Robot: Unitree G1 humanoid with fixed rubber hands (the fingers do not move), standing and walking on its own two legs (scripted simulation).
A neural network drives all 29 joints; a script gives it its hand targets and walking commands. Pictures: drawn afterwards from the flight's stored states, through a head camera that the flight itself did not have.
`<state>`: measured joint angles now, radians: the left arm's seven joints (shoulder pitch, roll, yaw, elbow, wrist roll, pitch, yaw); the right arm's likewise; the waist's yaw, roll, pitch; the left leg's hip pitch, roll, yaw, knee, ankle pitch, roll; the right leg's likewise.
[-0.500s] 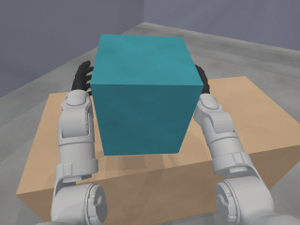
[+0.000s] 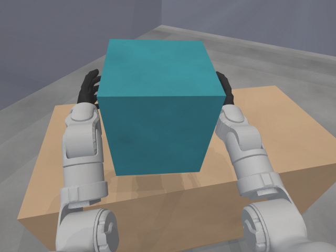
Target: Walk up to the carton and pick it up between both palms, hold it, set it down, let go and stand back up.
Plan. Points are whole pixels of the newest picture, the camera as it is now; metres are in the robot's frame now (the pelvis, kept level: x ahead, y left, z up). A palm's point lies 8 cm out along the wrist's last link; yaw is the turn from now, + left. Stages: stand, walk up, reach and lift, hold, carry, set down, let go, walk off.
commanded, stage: hold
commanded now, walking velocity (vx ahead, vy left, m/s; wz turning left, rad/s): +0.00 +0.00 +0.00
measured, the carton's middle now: (157, 110) +0.38 +0.00 +0.18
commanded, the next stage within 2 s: none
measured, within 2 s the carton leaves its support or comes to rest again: neither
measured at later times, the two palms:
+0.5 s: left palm (88, 106) +0.36 +0.15 +0.21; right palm (223, 107) +0.36 -0.15 +0.20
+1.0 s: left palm (88, 105) +0.36 +0.16 +0.21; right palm (222, 107) +0.36 -0.14 +0.19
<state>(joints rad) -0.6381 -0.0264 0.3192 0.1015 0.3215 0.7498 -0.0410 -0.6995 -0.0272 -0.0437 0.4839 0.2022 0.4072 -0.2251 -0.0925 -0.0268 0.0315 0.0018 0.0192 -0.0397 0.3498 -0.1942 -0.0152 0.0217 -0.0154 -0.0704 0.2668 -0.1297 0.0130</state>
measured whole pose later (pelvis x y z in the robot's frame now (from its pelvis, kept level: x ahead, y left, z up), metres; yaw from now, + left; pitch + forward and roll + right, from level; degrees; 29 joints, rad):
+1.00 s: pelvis +0.00 +0.00 +0.00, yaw +0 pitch -9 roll -1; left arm -0.66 -0.02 0.33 0.14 0.33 0.73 -0.05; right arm -0.71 -0.02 -0.06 0.52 0.18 0.38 -0.21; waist -0.09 -0.03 0.04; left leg 0.00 0.02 -0.04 0.34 -0.18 -0.01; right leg 0.02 -0.02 -0.07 0.27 -0.12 0.01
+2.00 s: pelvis +0.00 +0.00 +0.00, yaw +0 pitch -9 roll -1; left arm -0.66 -0.03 0.33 0.13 0.34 0.73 -0.05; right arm -0.71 -0.02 -0.06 0.52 0.18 0.37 -0.21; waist -0.09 -0.03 0.04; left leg 0.00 0.02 -0.04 0.34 -0.18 -0.01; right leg 0.02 -0.02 -0.07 0.27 -0.12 0.01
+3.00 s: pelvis -0.01 +0.00 +0.00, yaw +0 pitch -9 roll -1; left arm -0.65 -0.02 0.33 0.11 0.34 0.74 -0.06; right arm -0.70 -0.01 -0.06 0.50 0.18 0.37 -0.22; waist -0.08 -0.03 0.05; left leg 0.00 0.02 -0.04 0.34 -0.18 -0.02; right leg 0.02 -0.02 -0.07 0.27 -0.12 0.01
